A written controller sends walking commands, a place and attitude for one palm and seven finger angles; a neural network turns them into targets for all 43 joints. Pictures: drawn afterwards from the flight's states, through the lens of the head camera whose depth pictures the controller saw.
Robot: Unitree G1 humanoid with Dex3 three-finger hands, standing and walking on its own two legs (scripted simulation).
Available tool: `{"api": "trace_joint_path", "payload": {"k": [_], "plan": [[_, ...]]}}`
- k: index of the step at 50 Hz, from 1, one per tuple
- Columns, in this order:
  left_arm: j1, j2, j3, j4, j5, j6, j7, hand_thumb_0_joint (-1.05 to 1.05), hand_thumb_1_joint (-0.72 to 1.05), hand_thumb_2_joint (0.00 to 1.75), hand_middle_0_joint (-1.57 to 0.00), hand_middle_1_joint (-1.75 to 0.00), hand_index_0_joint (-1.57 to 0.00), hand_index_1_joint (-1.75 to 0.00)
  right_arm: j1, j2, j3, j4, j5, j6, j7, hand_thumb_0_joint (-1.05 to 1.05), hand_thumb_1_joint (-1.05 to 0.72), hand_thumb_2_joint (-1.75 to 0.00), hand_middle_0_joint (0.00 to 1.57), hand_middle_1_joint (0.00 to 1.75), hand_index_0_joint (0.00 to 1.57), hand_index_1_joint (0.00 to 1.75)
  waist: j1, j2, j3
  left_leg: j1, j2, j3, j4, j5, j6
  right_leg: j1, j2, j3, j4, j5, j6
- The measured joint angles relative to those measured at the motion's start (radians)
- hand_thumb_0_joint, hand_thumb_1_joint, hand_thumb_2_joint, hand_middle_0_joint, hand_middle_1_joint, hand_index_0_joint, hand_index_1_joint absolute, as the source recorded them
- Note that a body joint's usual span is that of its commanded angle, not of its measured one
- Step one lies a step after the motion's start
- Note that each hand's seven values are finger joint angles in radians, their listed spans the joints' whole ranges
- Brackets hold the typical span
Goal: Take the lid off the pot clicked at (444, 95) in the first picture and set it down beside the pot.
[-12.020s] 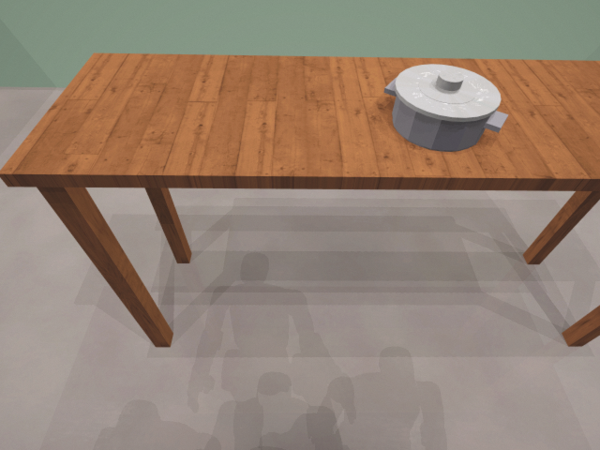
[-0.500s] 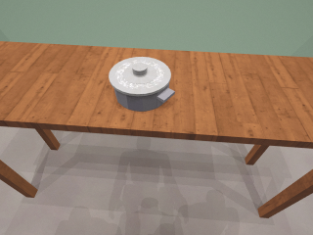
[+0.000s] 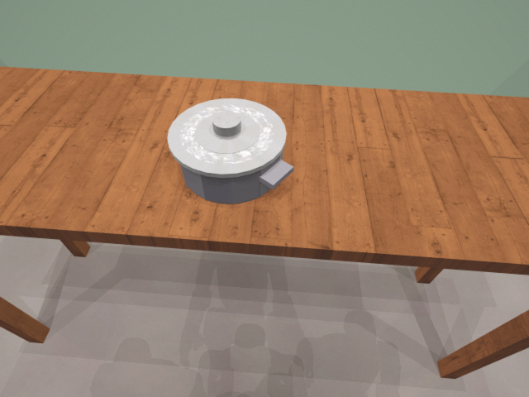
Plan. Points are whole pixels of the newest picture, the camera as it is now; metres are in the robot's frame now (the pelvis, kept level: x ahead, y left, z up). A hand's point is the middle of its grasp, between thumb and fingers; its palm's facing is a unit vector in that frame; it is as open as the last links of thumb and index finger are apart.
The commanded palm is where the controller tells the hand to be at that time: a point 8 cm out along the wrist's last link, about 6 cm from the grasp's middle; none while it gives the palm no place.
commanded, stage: come to a stop and stand still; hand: left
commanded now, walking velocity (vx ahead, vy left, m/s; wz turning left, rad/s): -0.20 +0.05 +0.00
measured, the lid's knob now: (226, 123) +0.48 +0.09 +0.16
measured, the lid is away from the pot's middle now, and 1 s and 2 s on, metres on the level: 0.00 0.00 0.00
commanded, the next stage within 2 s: look again from close up in 1.18 s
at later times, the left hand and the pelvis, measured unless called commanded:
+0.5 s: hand out of the picture +0.04 +0.20 -0.17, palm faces +0.05 -0.98 -0.19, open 7.3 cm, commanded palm none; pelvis +0.01 +0.03 +0.01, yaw -1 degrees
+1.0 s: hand out of the picture -0.02 +0.23 -0.17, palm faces +0.03 -0.99 -0.15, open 7.4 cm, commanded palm none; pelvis +0.00 +0.07 +0.02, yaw +0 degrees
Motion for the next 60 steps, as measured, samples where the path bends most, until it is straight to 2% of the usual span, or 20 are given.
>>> {"api": "trace_joint_path", "payload": {"k": [2,5,8,11,15,20,26,34,60], "plan": [[-0.011,0.0,0.0,-0.009,-0.003,-0.017,0.012,0.02,0.92,0.9,-0.2,-0.29,-0.2,-0.3,-0.025,0.0,-0.002,0.006,0.008,0.015,-0.004,0.0,-0.9,-0.9,0.2,0.3,0.2,0.3,0.006,0.008,0.017,-0.04,0.011,0.0,0.086,-0.029,-0.006,0.019,0.009,-0.009,-0.025,0.014,-0.008],[-0.016,0.0,-0.01,-0.023,-0.001,-0.023,0.026,0.01,0.92,0.9,-0.2,-0.29,-0.2,-0.3,-0.081,-0.007,-0.012,0.008,0.013,0.038,-0.012,0.01,-0.91,-0.9,0.2,0.3,0.2,0.3,0.018,-0.004,0.045,-0.105,0.003,0.0,0.165,-0.09,-0.012,0.05,0.006,-0.008,-0.065,0.044,-0.012],[-0.005,-0.004,-0.02,-0.029,-0.001,-0.009,0.027,0.01,0.92,0.9,-0.2,-0.29,-0.2,-0.3,-0.128,-0.031,-0.025,-0.007,0.02,0.046,-0.008,0.01,-0.93,-0.9,0.2,0.3,0.2,0.3,0.028,-0.02,0.057,-0.137,-0.007,0.007,0.105,-0.009,-0.015,0.073,-0.004,0.01,-0.09,0.046,-0.008],[0.009,-0.007,-0.027,-0.025,-0.006,0.007,0.022,0.01,0.91,0.9,-0.2,-0.29,-0.2,-0.3,-0.165,-0.05,-0.03,-0.039,0.019,0.038,0.0,0.01,-0.92,-0.9,0.2,0.3,0.2,0.3,0.018,-0.018,0.063,-0.118,0.003,0.004,-0.025,0.213,-0.005,0.08,0.004,0.02,-0.063,0.02,0.007],[-0.006,0.004,-0.023,-0.025,-0.007,0.028,0.026,0.01,0.91,0.9,-0.2,-0.29,-0.2,-0.3,-0.186,-0.043,-0.02,-0.064,0.014,0.025,0.0,0.01,-0.92,-0.9,0.19,0.3,0.2,0.3,0.02,-0.041,0.059,-0.097,-0.005,0.013,-0.021,0.146,0.008,0.099,-0.005,0.029,-0.067,0.012,0.022],[-0.035,0.019,-0.022,-0.045,-0.007,0.021,0.027,0.01,0.92,0.9,-0.2,-0.29,-0.2,-0.3,-0.197,-0.035,-0.004,-0.072,0.011,0.027,0.005,0.0,-0.91,-0.9,0.19,0.3,0.2,0.3,0.032,-0.034,0.046,-0.085,-0.008,0.01,-0.062,0.167,0.015,0.125,-0.007,0.027,-0.139,0.056,0.034],[-0.048,0.041,-0.023,-0.055,-0.009,0.018,0.018,0.01,0.92,0.9,-0.2,-0.29,-0.2,-0.3,-0.19,-0.024,0.006,-0.065,0.006,0.028,0.017,0.0,-0.91,-0.9,0.2,0.3,0.2,0.3,0.029,-0.026,0.035,-0.069,-0.023,0.014,-0.108,0.198,0.032,0.139,-0.021,0.029,-0.179,0.084,0.048],[-0.039,0.046,-0.025,-0.041,-0.006,0.016,0.01,0.01,0.91,0.9,-0.2,-0.29,-0.2,-0.3,-0.155,-0.047,0.006,-0.047,0.002,0.027,0.026,-0.01,-0.92,-0.9,0.2,0.3,0.2,0.3,0.02,-0.024,0.03,-0.059,-0.047,0.018,-0.153,0.229,0.055,0.14,-0.045,0.029,-0.203,0.104,0.068],[0.032,0.005,-0.041,0.066,0.0,0.014,0.012,0.01,0.91,0.9,-0.2,-0.29,-0.2,-0.3,-0.072,-0.026,0.009,0.026,0.006,0.02,0.022,0.01,-0.92,-0.9,0.2,0.3,0.2,0.3,0.016,-0.032,0.004,-0.048,-0.092,0.031,-0.226,0.278,0.097,0.125,-0.092,0.038,-0.214,0.123,0.107]]}}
